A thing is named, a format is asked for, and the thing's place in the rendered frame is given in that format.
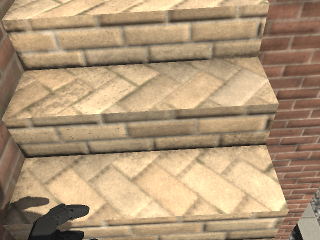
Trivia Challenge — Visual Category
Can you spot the left robot hand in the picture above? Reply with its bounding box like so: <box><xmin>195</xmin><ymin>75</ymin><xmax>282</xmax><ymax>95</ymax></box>
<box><xmin>27</xmin><ymin>203</ymin><xmax>98</xmax><ymax>240</ymax></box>

